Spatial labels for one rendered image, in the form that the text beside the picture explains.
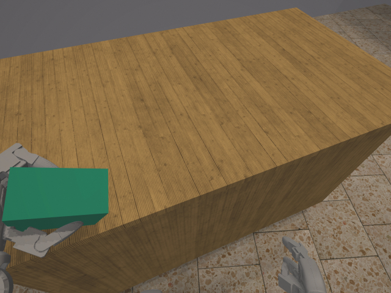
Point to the robot left forearm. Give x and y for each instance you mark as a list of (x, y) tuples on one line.
[(6, 281)]

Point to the robot left hand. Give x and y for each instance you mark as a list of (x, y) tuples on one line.
[(32, 240)]

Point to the robot right hand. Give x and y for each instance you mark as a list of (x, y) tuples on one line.
[(305, 276)]

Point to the table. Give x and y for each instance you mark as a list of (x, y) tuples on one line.
[(209, 132)]

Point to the sponge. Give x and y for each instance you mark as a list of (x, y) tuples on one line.
[(48, 198)]

